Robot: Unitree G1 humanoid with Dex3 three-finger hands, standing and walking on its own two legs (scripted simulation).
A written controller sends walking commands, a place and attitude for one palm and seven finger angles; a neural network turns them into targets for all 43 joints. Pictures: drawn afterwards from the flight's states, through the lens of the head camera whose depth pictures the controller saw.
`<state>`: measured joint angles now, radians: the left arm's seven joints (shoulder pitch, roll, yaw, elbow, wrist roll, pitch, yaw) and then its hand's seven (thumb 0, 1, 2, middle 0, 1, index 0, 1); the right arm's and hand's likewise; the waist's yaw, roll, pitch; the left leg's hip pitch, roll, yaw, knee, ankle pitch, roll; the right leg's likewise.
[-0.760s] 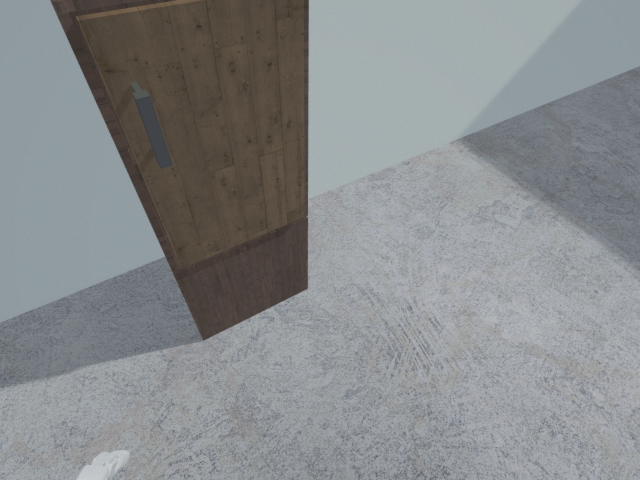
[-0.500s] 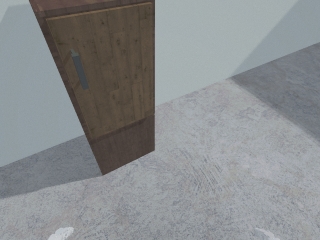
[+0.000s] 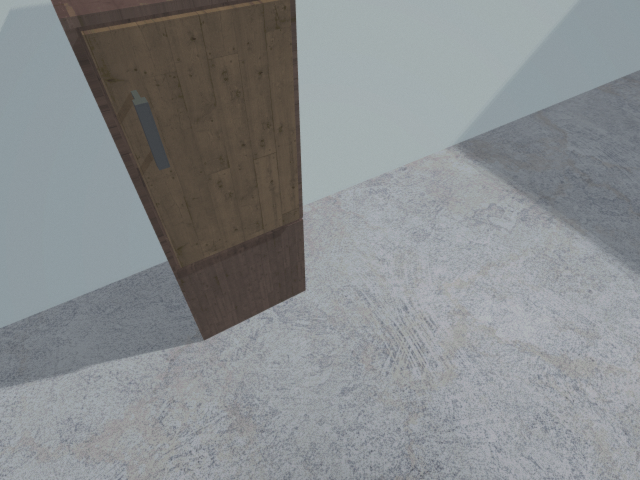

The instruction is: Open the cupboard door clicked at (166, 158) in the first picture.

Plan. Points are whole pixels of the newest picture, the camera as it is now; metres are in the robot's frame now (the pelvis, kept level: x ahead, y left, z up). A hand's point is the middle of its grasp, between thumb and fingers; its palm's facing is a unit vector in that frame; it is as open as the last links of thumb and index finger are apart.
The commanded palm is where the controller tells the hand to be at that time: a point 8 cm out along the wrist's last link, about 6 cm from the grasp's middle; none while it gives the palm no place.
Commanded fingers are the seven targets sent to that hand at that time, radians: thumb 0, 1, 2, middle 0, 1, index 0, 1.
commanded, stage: stand and wait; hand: left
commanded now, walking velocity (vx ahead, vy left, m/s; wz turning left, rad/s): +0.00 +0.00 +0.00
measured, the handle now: (149, 130) +0.68 +0.36 +0.07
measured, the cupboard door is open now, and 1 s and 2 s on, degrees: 0 0 0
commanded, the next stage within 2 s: look at it before walking up in 0.18 s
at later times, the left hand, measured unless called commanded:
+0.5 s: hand out of the picture +0.08 +0.24 -0.15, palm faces -0.03 -0.94 -0.33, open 7.4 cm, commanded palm none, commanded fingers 0.00 0.90 0.90 -0.20 -0.30 -0.20 -0.30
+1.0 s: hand out of the picture +0.08 +0.24 -0.16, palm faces -0.03 -0.94 -0.34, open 7.4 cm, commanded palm none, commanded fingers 0.00 0.90 0.90 -0.20 -0.30 -0.20 -0.30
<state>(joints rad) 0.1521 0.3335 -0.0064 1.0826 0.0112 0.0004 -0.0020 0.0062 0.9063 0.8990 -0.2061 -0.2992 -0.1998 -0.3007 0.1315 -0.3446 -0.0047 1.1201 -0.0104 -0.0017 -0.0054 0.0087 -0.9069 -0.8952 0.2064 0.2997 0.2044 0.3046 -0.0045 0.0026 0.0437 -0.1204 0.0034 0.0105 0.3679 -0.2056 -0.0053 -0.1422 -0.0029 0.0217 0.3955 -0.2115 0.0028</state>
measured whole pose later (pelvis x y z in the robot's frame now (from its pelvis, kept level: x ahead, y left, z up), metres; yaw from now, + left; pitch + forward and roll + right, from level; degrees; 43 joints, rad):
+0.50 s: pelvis +0.00 -0.01 +0.00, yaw +0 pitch -2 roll +0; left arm 0.13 0.33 0.00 1.09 0.01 -0.01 0.00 0.01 0.91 0.90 -0.21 -0.30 -0.20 -0.30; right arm 0.12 -0.34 0.00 1.13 -0.01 -0.01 0.00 0.01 -0.91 -0.90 0.21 0.30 0.20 0.30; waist -0.01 0.00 0.03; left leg -0.13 0.01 0.01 0.35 -0.20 -0.01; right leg -0.15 0.01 0.02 0.38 -0.20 -0.01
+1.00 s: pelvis +0.01 +0.00 +0.00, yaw -2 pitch -2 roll +0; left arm 0.14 0.33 0.01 1.08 0.01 0.00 0.00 0.00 0.91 0.90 -0.21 -0.30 -0.20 -0.30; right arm 0.10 -0.33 -0.01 1.11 -0.01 -0.01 -0.02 0.01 -0.91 -0.90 0.21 0.30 0.20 0.30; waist 0.01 0.00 0.04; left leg -0.12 0.02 0.03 0.36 -0.21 -0.01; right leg -0.15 0.01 0.04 0.38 -0.20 0.00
